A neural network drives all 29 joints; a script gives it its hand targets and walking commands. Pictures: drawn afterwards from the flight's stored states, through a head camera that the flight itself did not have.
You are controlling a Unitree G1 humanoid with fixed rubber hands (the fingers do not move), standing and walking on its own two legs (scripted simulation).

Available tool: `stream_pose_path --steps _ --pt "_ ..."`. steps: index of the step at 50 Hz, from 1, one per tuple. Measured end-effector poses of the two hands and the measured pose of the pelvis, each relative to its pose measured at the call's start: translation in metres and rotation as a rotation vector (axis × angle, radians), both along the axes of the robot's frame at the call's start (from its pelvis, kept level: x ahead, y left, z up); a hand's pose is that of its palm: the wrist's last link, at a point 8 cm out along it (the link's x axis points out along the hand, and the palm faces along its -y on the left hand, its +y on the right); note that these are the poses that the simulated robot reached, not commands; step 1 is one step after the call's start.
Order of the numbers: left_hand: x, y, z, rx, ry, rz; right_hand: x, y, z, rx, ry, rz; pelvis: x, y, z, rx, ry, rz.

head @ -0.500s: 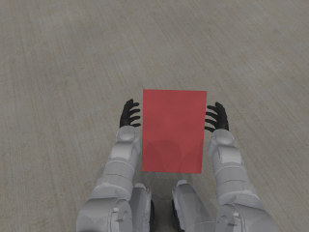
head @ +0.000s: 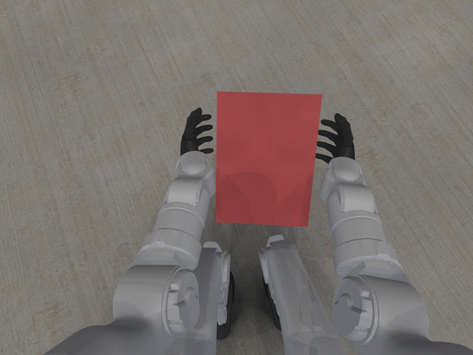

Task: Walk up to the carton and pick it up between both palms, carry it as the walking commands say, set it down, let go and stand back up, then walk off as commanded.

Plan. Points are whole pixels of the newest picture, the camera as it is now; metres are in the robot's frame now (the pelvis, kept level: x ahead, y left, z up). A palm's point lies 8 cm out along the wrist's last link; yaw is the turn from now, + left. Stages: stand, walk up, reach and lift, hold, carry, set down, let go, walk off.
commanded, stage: set down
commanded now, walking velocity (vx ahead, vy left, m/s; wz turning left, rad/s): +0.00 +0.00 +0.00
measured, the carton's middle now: (262, 152) +0.47 -0.07 -0.16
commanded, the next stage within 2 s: none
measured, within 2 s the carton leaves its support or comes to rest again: neither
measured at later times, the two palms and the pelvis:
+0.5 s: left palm (202, 155) +0.47 +0.06 -0.13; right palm (326, 161) +0.43 -0.19 -0.14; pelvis -0.01 -0.02 -0.07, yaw +0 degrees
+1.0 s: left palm (208, 160) +0.50 +0.06 -0.25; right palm (311, 166) +0.46 -0.19 -0.25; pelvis -0.04 -0.02 -0.13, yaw +1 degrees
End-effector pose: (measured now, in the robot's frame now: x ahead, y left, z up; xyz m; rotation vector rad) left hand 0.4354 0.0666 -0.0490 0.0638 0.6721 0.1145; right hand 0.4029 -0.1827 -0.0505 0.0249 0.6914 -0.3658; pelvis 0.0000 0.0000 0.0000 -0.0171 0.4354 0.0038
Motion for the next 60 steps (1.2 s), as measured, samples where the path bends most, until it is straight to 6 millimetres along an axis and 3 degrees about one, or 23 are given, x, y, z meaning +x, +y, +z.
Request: stream_pose_path --steps 36,44,49,53,60 --pt "0.047 -0.006 -0.124 0.023 0.023 -0.015 0.044 -0.006 -0.125 -0.012 0.028 0.004 -0.014 -0.022 -0.096 0.027 0.134 -0.008" --pt "0.056 -0.006 -0.16 0.022 0.016 -0.013 0.054 -0.006 -0.162 -0.014 0.021 0.005 -0.021 -0.021 -0.113 0.022 0.088 -0.005" --pt "0.063 -0.008 -0.192 0.009 -0.013 -0.008 0.06 -0.007 -0.194 -0.013 -0.01 -0.004 -0.035 -0.019 -0.121 0.012 -0.045 0.003" --pt "0.067 -0.01 -0.218 0.001 -0.006 -0.016 0.06 -0.009 -0.219 -0.002 -0.005 -0.028 -0.036 -0.017 -0.14 0.009 -0.022 0.006" --pt "0.072 -0.013 -0.227 0.038 0.038 -0.039 0.064 -0.011 -0.23 -0.011 0.044 -0.012 -0.037 -0.017 -0.158 0.015 -0.038 0.002"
